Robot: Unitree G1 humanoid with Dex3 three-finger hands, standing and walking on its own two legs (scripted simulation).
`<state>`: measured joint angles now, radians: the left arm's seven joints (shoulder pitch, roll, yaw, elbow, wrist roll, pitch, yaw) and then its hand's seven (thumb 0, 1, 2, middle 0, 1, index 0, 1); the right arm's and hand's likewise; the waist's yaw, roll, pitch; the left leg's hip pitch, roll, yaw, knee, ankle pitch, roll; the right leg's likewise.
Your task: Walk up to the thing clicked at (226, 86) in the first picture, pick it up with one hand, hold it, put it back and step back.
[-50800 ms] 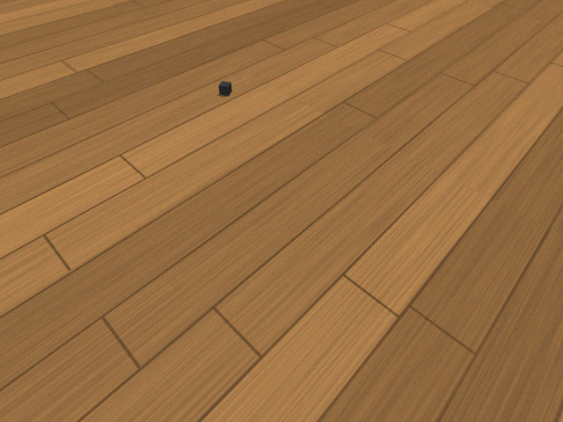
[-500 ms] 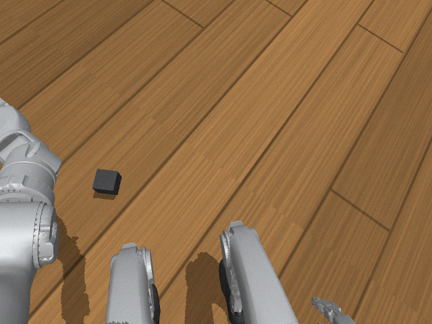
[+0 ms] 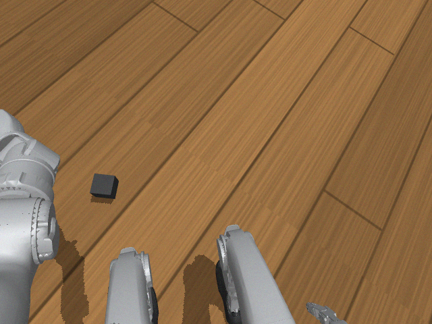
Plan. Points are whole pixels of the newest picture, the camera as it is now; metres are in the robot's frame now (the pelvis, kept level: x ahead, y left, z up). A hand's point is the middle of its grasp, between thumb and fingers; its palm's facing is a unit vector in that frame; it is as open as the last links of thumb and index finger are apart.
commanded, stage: go down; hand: left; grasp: from above
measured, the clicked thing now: (105, 186) +0.51 +0.24 -0.51
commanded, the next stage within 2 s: approach in 0.76 s
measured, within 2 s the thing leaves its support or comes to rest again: neither
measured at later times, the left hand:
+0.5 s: hand (21, 150) +0.47 +0.27 -0.07, palm faces -0.22 -0.33 -0.92, open 14.3 cm
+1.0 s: hand (25, 151) +0.47 +0.26 -0.06, palm faces -0.20 -0.33 -0.92, open 14.1 cm
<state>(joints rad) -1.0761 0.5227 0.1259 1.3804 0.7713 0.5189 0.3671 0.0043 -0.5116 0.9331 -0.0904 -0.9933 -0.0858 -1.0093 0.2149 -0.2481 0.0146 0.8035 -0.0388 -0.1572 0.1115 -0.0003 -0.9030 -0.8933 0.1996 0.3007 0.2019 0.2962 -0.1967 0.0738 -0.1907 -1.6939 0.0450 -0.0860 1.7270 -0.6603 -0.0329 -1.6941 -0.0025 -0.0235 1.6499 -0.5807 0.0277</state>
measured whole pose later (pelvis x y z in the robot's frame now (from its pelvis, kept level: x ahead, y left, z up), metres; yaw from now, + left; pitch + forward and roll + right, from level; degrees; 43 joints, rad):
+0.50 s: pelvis +0.00 +0.00 +0.01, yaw +0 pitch +35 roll -4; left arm -1.08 0.50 0.13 1.39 0.75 0.56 0.40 0.00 -0.54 0.96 -0.10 -0.97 -0.08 -1.00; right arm 0.22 -0.25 0.01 0.83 -0.04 -0.18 0.13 0.00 -0.91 -0.90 0.20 0.30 0.20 0.30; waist -0.20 0.07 -0.19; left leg -1.64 0.05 -0.08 1.68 -0.65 -0.03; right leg -1.64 0.00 -0.02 1.60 -0.57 0.03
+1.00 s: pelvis +0.00 +0.00 +0.02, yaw +0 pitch +35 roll -4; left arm -1.12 0.47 0.14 1.46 0.70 0.60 0.48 0.00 -0.51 0.93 -0.16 -0.92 -0.14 -0.96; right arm 0.22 -0.25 0.01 0.87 -0.06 -0.20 0.12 0.00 -0.91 -0.90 0.20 0.30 0.20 0.30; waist -0.20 0.07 -0.19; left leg -1.62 0.06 -0.08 1.66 -0.65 -0.04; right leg -1.63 0.01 -0.02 1.58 -0.56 0.03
